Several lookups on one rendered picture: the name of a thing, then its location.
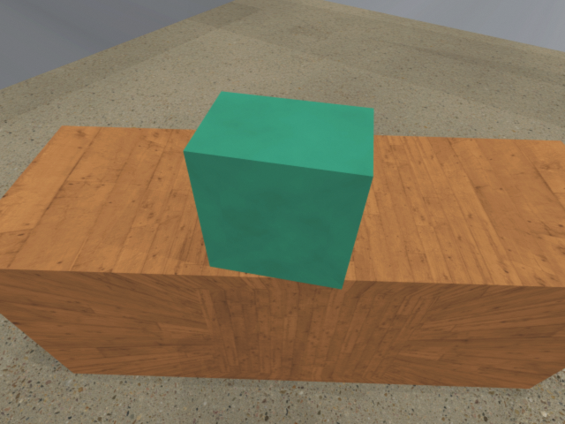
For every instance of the carton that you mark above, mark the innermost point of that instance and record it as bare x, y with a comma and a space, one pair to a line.
280, 185

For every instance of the pedestal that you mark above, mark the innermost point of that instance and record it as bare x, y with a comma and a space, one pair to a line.
456, 277

